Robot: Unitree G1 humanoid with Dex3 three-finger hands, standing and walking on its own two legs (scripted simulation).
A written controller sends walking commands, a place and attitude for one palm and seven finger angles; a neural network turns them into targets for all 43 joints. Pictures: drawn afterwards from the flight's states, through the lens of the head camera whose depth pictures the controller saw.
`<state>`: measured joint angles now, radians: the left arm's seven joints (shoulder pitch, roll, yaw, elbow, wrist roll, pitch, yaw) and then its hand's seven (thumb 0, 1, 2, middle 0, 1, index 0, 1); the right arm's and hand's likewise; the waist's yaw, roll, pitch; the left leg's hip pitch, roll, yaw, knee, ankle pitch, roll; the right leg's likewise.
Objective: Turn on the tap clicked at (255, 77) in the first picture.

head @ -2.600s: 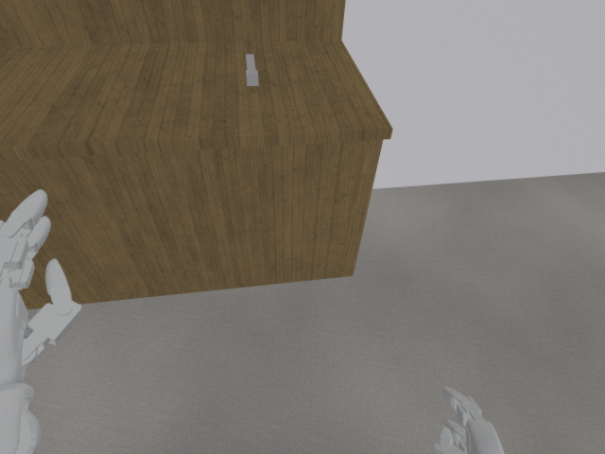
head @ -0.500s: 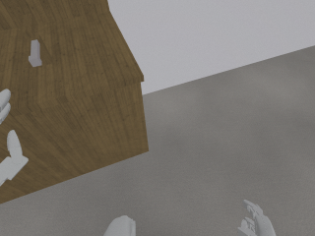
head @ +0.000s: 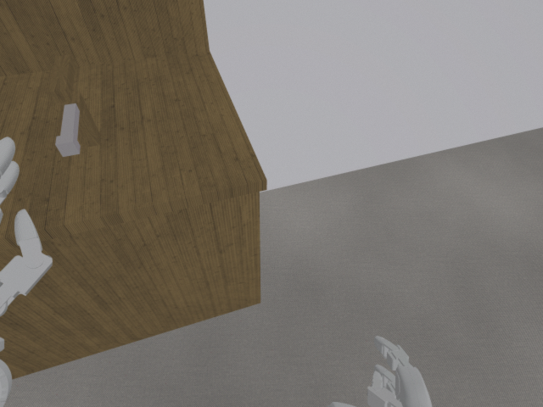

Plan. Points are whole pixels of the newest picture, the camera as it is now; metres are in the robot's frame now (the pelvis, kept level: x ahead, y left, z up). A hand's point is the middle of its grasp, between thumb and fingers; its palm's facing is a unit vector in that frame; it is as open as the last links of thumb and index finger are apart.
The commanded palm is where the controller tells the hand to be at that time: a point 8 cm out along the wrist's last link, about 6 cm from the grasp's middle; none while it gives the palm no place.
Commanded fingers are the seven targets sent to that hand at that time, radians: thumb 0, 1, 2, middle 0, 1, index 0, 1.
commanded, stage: take the last steps up to it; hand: left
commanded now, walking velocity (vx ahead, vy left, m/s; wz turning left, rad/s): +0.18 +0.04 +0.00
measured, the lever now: (68, 145) +0.50 +0.40 +0.09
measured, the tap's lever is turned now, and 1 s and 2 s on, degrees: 0 0 0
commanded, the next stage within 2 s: come to a stop and stand still in 0.20 s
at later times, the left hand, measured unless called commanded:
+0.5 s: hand (117, 200) +0.30 +0.20 +0.19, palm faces +0.37 -0.81 -0.44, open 7.4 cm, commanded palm +0.25 +0.25 +0.18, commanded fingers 0.00 0.90 0.90 -0.20 -0.30 -0.20 -0.30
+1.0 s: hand (112, 214) +0.29 +0.21 +0.18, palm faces +0.37 -0.81 -0.45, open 7.4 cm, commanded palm +0.22 +0.22 +0.18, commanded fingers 0.00 0.90 0.90 -0.20 -0.30 -0.20 -0.30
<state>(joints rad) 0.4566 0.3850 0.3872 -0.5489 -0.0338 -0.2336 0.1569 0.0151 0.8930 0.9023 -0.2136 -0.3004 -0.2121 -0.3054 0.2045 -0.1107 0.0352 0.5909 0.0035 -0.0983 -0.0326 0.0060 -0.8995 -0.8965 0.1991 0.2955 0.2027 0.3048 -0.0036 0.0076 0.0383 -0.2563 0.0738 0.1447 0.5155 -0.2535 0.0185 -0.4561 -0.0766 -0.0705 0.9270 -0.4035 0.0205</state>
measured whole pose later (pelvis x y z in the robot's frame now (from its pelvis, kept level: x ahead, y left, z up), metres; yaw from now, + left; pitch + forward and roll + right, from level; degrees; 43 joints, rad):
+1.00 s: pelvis +0.04 -0.05 +0.00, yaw -3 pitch -2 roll +0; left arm 0.32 0.40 0.41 -0.31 -0.07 -0.20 0.06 0.01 0.90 0.90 -0.20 -0.30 -0.20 -0.30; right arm 0.23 -0.25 -0.01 0.60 0.03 -0.13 0.00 0.01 -0.90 -0.90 0.20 0.30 0.20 0.30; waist 0.03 0.06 0.07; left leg -0.31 0.03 0.01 0.48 -0.21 0.01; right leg -0.25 0.04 -0.02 0.45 -0.18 -0.03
